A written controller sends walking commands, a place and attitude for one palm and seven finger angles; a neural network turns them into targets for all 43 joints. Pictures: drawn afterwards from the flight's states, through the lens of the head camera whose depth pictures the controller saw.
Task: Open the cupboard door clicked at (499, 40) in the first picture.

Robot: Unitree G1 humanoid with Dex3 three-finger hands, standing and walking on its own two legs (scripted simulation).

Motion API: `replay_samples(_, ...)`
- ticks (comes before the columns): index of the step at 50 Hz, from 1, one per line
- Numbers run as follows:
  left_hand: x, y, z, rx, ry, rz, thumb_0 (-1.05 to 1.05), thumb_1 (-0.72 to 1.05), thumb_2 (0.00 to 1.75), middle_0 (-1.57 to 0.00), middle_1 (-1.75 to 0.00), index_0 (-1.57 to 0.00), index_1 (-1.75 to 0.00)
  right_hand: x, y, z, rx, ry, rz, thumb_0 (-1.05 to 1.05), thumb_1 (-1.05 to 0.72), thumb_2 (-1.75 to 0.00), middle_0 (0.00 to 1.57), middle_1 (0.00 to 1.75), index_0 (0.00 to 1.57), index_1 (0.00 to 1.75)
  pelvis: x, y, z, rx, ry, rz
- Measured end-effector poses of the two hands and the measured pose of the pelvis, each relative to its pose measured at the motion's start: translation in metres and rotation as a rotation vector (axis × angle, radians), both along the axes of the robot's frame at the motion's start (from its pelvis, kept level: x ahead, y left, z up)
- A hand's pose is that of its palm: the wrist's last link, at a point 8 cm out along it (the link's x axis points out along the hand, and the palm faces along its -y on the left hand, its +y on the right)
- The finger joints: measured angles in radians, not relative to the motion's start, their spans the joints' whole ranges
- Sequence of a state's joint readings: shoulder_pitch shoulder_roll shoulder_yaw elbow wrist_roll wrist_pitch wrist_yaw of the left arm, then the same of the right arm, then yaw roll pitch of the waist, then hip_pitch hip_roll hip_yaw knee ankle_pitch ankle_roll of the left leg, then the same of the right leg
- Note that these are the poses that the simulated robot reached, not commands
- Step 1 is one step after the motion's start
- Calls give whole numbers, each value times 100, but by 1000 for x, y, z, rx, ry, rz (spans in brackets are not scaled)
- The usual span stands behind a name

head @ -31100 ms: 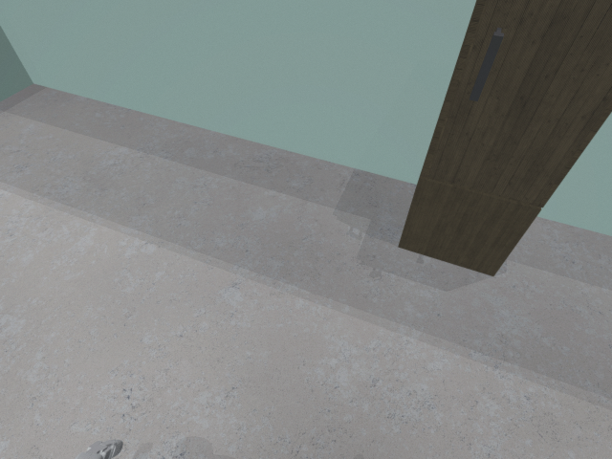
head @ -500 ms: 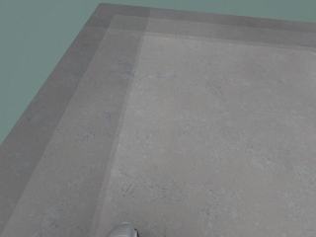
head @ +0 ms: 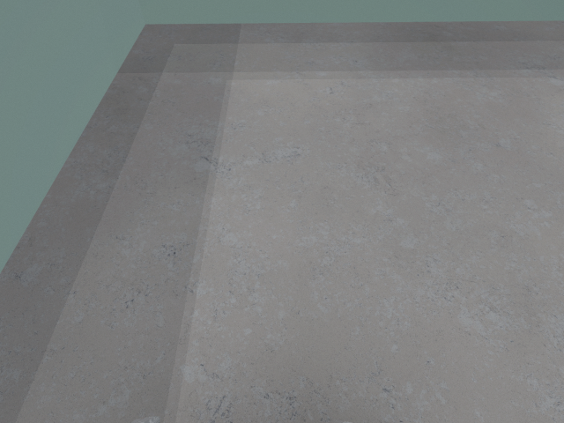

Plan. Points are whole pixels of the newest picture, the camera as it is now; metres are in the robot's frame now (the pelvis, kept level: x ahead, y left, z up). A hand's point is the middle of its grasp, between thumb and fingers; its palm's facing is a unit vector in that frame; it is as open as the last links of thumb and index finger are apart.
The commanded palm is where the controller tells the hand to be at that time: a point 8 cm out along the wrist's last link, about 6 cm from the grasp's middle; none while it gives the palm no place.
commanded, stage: turn to face it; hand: left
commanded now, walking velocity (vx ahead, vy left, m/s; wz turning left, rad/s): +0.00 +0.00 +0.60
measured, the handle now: out of the picture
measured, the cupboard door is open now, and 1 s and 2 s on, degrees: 47 47 47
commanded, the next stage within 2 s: none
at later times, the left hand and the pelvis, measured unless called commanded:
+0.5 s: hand out of the picture +0.10 +0.23 -0.15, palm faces +0.31 -0.92 -0.25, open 7.4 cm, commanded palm none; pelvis +0.07 +0.00 +0.01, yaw +17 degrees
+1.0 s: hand out of the picture +0.00 +0.12 -0.16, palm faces +0.64 -0.73 -0.23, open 7.4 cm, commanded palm none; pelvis +0.11 -0.03 +0.00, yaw +38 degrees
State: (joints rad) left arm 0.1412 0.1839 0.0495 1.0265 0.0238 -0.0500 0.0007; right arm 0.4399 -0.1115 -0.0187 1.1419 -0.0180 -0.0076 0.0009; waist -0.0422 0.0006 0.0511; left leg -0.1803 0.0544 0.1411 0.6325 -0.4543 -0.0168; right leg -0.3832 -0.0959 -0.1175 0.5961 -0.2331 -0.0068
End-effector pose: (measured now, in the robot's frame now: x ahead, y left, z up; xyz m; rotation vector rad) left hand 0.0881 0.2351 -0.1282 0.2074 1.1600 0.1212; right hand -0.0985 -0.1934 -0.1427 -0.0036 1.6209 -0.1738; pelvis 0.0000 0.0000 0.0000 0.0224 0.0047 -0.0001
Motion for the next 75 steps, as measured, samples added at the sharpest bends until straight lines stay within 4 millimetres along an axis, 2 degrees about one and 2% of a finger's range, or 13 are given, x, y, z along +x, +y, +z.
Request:
replay_samples(5, 9, -16, 0, -31, -27, 84, 0, 92, 90, -20, -29, -20, -30, 56, -17, 0, -16, -19, 74, 1, -92, -90, 20, 30, 20, 30, 15, -4, 4, -14, -7, 80)
replay_samples(13, 1, 15, -21, -57, -16, 212, -1, 93, 90, -20, -30, -20, -30, 203, -32, 10, -124, -310, 263, 0, -91, -90, 19, 30, 20, 30, 36, 11, -7, -38, 9, 182)
replay_samples(16, -7, 29, -28, -47, 30, 242, -1, 92, 90, -20, -30, -20, -30, 243, -31, 15, -156, -391, 316, 0, -91, -90, 19, 30, 20, 30, 42, 15, -11, -39, 22, 204)
replay_samples(25, -7, 34, 7, 20, 29, 344, 0, 91, 90, -20, -29, -20, -30, 310, -35, 26, -120, -421, 449, 0, -91, -90, 20, 30, 20, 30, 66, -2, 8, -33, 43, 290)
replay_samples(30, -9, 18, 15, 82, 5, 391, 0, 91, 90, -20, -29, -20, -30, 345, -46, 4, -62, -408, 489, 0, -91, -90, 20, 30, 20, 30, 83, -25, -1, -8, 45, 354)
replay_samples(35, -33, -10, 27, 92, 55, 470, 0, 91, 90, -20, -29, -20, -30, 379, -44, 1, -19, -383, 557, 0, -91, -90, 20, 30, 20, 30, 94, -37, 7, 16, 34, 433)
replay_samples(41, -62, -46, 26, 41, 117, 584, 0, 90, 90, -20, -30, -20, -30, 415, -21, 9, 26, -381, 663, 0, -91, -90, 19, 30, 20, 30, 107, -45, 16, 30, 35, 527)
replay_samples(47, -98, -74, 10, -29, 169, 712, 0, 90, 90, -20, -30, -20, -30, 450, 25, 14, 53, -416, 801, 0, -91, -90, 19, 30, 20, 30, 112, -40, 11, 18, 26, 618)
replay_samples(54, -140, -73, -21, -93, 231, 828, 0, 90, 90, -20, -30, -20, -30, 475, 83, 19, 62, -545, 927, 0, -91, -90, 20, 30, 20, 30, 109, -22, -7, 1, 13, 707)
replay_samples(58, -131, -49, -13, -63, 180, 867, 1, 91, 90, -20, -30, -20, -30, 468, 81, 28, 35, -525, 956, 0, -91, -90, 20, 30, 20, 30, 111, -19, 1, -21, 5, 750)
replay_samples(66, -83, -11, 14, 31, 4, 871, 0, 91, 90, -20, -29, -20, -30, 459, 53, 26, 12, -405, 980, 0, -91, -90, 20, 30, 21, 30, 127, -25, 12, -44, 10, 823)
replay_samples(71, -53, -11, 21, 92, -59, 873, 0, 91, 90, -20, -29, -20, -30, 472, 32, 7, 22, -347, 977, 0, -91, -90, 20, 30, 21, 30, 150, -37, 3, -29, 26, 880)
replay_samples(75, -49, -31, 26, 108, -57, 901, 0, 91, 90, -20, -29, -20, -30, 490, 29, -2, 26, -315, 1006, 1, -91, -90, 20, 30, 20, 30, 160, -43, 3, -9, 18, 937)
